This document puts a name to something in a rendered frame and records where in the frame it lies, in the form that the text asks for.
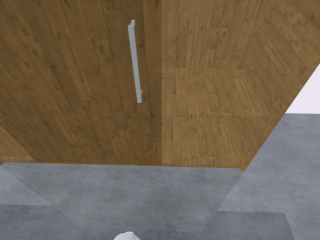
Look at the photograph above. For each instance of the handle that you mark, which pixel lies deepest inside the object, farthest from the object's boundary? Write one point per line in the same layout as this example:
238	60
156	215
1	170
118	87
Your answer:
133	48

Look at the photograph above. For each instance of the wardrobe door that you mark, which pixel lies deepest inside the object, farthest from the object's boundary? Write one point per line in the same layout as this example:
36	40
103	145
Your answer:
67	86
9	147

